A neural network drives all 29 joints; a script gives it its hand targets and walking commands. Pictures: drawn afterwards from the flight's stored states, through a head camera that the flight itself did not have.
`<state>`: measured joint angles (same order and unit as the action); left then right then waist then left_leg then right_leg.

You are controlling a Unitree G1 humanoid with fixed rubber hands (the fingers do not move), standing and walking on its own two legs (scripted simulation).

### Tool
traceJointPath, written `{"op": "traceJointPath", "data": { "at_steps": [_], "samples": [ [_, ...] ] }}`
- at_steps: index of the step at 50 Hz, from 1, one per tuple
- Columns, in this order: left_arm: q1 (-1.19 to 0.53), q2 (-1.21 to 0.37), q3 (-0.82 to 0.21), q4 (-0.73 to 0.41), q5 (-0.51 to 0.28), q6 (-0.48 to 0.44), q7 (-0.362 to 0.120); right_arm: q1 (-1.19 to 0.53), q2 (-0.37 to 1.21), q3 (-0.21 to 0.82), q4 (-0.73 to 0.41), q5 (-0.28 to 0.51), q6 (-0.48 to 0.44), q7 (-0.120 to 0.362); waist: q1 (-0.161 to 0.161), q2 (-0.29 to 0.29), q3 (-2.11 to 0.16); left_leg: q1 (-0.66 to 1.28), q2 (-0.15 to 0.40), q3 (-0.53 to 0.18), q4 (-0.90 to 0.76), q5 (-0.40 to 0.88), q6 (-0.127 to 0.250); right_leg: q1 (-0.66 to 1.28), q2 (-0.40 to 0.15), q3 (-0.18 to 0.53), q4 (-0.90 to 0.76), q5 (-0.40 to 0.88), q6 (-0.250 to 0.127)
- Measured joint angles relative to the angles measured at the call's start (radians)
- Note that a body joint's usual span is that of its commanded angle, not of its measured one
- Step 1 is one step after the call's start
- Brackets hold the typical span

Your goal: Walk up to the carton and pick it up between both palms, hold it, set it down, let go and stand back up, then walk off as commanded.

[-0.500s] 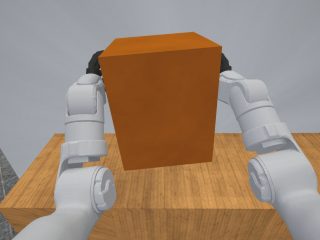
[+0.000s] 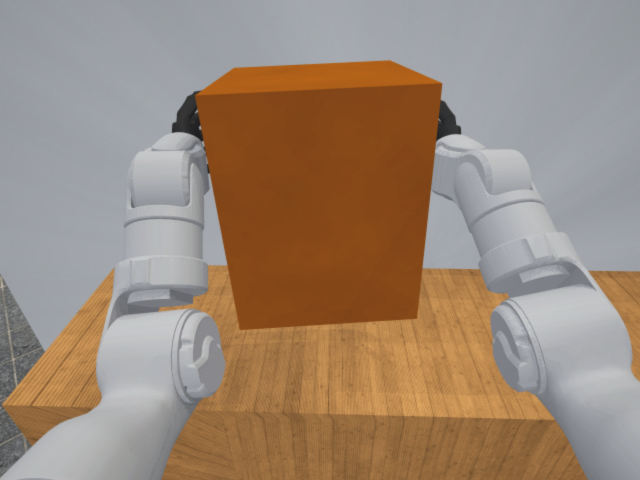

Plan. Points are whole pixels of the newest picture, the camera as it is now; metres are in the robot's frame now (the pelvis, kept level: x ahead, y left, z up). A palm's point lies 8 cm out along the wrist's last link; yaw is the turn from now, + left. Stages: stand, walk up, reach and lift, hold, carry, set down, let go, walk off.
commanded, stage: hold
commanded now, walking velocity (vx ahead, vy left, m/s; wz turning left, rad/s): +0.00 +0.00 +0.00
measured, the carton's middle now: (320, 185) +0.37 +0.00 +0.28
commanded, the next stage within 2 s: none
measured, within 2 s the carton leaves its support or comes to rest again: neither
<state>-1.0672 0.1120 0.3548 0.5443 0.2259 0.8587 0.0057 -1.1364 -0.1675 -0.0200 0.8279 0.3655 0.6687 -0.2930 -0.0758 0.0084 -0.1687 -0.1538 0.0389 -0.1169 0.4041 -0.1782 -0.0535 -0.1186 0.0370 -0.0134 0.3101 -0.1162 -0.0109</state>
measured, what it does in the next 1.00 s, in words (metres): stands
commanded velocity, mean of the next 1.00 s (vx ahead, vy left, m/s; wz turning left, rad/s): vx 0.00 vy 0.00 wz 0.00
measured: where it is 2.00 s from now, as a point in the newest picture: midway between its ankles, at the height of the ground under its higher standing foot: outside the picture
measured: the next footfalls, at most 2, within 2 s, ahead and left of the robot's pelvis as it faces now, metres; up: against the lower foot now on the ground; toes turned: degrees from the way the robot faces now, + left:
none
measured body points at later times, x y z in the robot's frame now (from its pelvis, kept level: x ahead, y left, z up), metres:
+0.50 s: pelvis +0.01 +0.00 +0.00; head -0.08 +0.02 +0.44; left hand +0.40 +0.16 +0.32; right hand +0.39 -0.14 +0.31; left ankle +0.03 +0.15 -0.75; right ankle +0.04 -0.11 -0.75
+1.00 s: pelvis +0.01 +0.00 +0.00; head -0.09 +0.02 +0.44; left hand +0.39 +0.15 +0.32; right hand +0.38 -0.15 +0.31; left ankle +0.03 +0.15 -0.75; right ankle +0.04 -0.11 -0.75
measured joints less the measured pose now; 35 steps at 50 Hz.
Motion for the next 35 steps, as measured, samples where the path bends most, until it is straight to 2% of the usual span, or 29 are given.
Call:
{"op": "traceJointPath", "data": {
  "at_steps": [14,26,35],
  "samples": [
    [0.009,0.002,-0.007,-0.006,-0.003,0.0,0.0,0.011,-0.002,0.02,-0.007,0.01,-0.002,-0.005,0.003,-0.001,0.003,0.006,-0.001,-0.002,-0.004,-0.005,0.002,0.01,0.0,0.002,-0.009,-0.004,0.001],
    [0.063,-0.016,-0.03,-0.1,0.003,0.024,0.003,0.057,-0.009,0.034,-0.074,0.042,0.002,-0.013,-0.011,-0.009,0.02,0.026,-0.005,0.0,-0.004,-0.014,0.006,0.035,-0.003,0.007,-0.018,-0.009,0.007],
    [0.081,-0.03,-0.026,-0.128,0.007,0.032,0.008,0.064,-0.014,0.036,-0.085,0.05,0.009,-0.013,-0.012,-0.005,0.024,0.034,-0.005,0.011,-0.005,-0.016,0.01,0.039,-0.002,0.02,-0.019,-0.008,0.01]
  ]
}}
